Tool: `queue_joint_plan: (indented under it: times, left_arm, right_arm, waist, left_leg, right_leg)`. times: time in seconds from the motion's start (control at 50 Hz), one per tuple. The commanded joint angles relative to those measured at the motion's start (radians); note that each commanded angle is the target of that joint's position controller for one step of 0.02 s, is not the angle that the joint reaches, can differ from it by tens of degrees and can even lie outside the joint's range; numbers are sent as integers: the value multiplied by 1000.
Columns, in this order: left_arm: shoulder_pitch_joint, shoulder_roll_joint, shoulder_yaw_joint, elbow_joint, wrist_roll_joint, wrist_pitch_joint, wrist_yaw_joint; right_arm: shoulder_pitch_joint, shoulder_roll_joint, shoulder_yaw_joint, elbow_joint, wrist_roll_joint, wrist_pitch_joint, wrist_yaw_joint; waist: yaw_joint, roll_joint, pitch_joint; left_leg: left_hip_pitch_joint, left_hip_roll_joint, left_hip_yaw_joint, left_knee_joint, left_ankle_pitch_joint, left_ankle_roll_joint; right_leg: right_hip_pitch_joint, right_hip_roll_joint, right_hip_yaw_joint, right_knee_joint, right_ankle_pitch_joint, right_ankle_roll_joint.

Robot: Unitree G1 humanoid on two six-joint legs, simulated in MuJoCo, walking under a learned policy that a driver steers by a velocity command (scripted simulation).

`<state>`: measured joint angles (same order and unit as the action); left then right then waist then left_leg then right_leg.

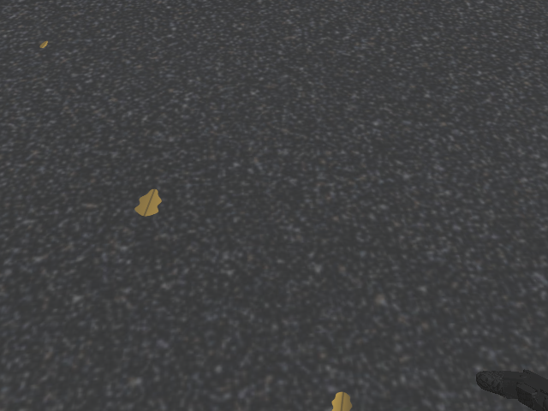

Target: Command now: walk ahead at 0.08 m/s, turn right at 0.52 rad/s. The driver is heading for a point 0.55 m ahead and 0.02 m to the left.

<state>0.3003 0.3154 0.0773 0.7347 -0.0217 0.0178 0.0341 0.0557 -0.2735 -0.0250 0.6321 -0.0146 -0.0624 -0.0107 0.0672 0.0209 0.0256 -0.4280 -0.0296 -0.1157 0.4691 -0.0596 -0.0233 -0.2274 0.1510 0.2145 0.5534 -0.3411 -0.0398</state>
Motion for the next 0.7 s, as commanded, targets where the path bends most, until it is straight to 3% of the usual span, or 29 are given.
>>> queue_joint_plan:
  times: [0.02, 0.04, 0.06, 0.08, 0.12, 0.14, 0.18, 0.24, 0.32, 0.36, 0.38, 0.4, 0.42, 0.44, 0.46, 0.48, 0.52, 0.56, 0.6, 0.62, 0.64, 0.7]
  left_arm:
    - [108, 12, -7, -93, 12, -18, 2]
    - [147, 107, 10, -78, 9, -16, -2]
    - [83, 169, 32, -66, -2, -2, 3]
    - [39, 174, 40, -64, -6, 18, 10]
    - [13, 140, 36, -80, -1, 45, 14]
    - [5, 108, 27, -89, 1, 46, 12]
    - [-14, 67, 13, -103, 7, 40, 11]
    - [-48, 46, -4, -115, 18, 32, 2]
    - [-69, 60, -8, -114, 17, 30, -15]
    - [-27, 49, -9, -90, 19, 27, -24]
    - [-19, 59, -7, -84, 24, 26, -27]
    - [-13, 102, -2, -94, 35, 27, -23]
    - [-64, 179, 10, -111, 43, 33, -15]
    - [-101, 114, -7, -121, 61, 21, -21]
    - [-156, 57, -27, -119, 72, 2, -25]
    - [-185, 41, -29, -109, 66, -12, -25]
    - [-188, 48, -29, -94, 49, -30, -23]
    - [-139, 83, -15, -77, 38, -26, -17]
    - [-82, 112, 1, -72, 33, -18, -7]
    - [-66, 122, 8, -72, 34, -11, 0]
    - [-78, 133, 14, -73, 34, -4, 6]
    - [-145, 111, 17, -98, 32, 3, 18]
  right_arm:
    - [117, -214, -66, -55, -40, 2, -17]
    - [137, -180, -69, -43, -16, 17, -14]
    - [106, -122, -53, -59, -8, 22, -15]
    - [68, -100, -45, -62, -9, 30, -14]
    - [16, -109, -43, -62, -9, 41, -18]
    - [19, -112, -44, -54, -15, 43, -19]
    - [41, -108, -45, -36, -14, 47, -21]
    - [46, -130, -52, -18, -3, 51, -19]
    - [72, -162, -59, 11, 14, 61, -8]
    - [67, -159, -54, 26, 29, 65, -5]
    - [108, -144, -48, 48, 36, 64, -5]
    - [145, -112, -37, 59, 25, 57, 1]
    - [172, -42, -17, 38, -11, 44, 10]
    - [84, -85, -28, 28, -10, 44, 1]
    - [85, -101, -33, 40, 2, 47, 1]
    - [106, -83, -32, 61, 4, 52, 0]
    - [122, -96, -36, 80, -2, 62, -2]
    - [119, -121, -40, 64, 8, 64, 2]
    - [104, -161, -49, 43, 22, 66, 1]
    - [112, -163, -55, 47, 29, 69, 1]
    - [130, -142, -55, 46, 31, 74, 3]
    - [142, -109, -57, 35, 24, 92, 10]
  waist:
    - [-17, 223, -270]
    - [-25, 238, -290]
    - [-49, 134, -215]
    - [-49, 76, -165]
    - [-38, 92, -97]
    - [-40, 105, -84]
    - [-52, 125, -102]
    - [-67, 128, -141]
    - [-86, 150, -136]
    - [-51, 137, -119]
    - [-46, 121, -109]
    - [-59, 37, -121]
    - [-122, -224, -119]
    - [-58, -238, -85]
    - [-79, -201, -54]
    - [-95, -200, -46]
    - [-93, -198, -30]
    - [-84, -164, -35]
    - [-45, -116, -37]
    - [-38, -95, -32]
    - [-52, -116, -25]
    - [-56, -167, -20]
  left_leg:
    - [549, 442, -410, -43, 613, 265]
    - [512, 500, -535, -87, 442, 334]
    - [445, 423, -414, -91, 306, 299]
    - [370, 355, -298, -101, 202, 256]
    - [228, 285, -166, -144, 130, 236]
    - [188, 250, -111, -162, 127, 234]
    - [215, 241, -72, -165, 166, 255]
    - [244, 266, -57, -152, 194, 277]
    - [238, 281, -71, -145, 94, 278]
    - [192, 261, -52, -105, 49, 243]
    - [144, 235, -33, -82, 0, 194]
    - [62, 189, 11, -8, -112, 111]
    - [-22, 64, 150, 113, -322, 16]
    - [36, 63, 114, 170, -423, -14]
    - [85, 81, 86, 192, -383, -18]
    - [99, 75, 96, 159, -313, -20]
    - [130, 77, 96, 111, -205, -32]
    - [129, 73, 100, 76, -104, -26]
    - [100, 75, 90, 114, 34, 2]
    - [67, 60, 91, 151, -1, 17]
    - [37, 53, 102, 178, -59, 18]
    - [-23, 64, 120, 393, -438, 16]
  right_leg:
    - [-301, 15, 4, 389, -401, 35]
    - [-363, -62, -45, 564, -383, 77]
    - [-384, -97, -55, 654, -293, 103]
    - [-389, -117, -74, 686, -219, 120]
    - [-349, -136, -109, 710, -131, 141]
    - [-315, -133, -134, 674, -103, 142]
    - [-289, -130, -155, 574, -96, 144]
    - [-207, -155, -165, 398, -99, 130]
    - [-96, -152, -203, 176, -51, 95]
    - [17, -133, -235, -43, 85, 56]
    - [93, -130, -226, -149, 148, 26]
    - [185, -228, -102, -189, 226, -18]
    - [165, -412, 91, -199, 338, -120]
    - [-7, -465, 136, -264, 240, -206]
    - [-43, -417, 81, -275, 164, -181]
    - [-35, -363, 16, -256, 138, -134]
    - [-17, -332, -44, -210, 254, -93]
    - [34, -323, -65, -168, 324, -79]
    - [63, -315, -68, -143, 275, -75]
    - [63, -324, -75, -154, 268, -83]
    - [67, -358, -65, -159, 274, -102]
    - [33, -490, -1, -184, 390, -193]
